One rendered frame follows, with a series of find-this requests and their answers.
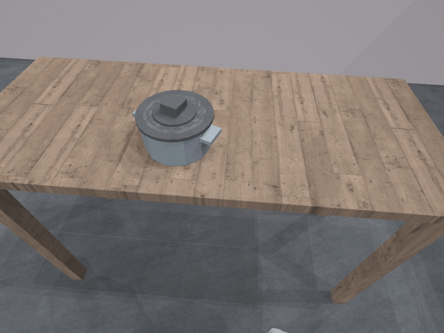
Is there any table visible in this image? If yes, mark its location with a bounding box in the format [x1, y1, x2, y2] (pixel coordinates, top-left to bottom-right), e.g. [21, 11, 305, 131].
[0, 56, 444, 304]

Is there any pot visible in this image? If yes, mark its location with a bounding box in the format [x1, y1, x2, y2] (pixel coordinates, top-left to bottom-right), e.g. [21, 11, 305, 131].
[132, 109, 221, 167]

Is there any lid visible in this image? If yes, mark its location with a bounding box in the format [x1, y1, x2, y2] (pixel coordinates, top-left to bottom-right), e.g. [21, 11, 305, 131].
[135, 90, 214, 142]

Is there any knob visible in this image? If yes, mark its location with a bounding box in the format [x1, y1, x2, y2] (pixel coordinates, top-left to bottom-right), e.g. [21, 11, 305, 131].
[160, 94, 187, 116]

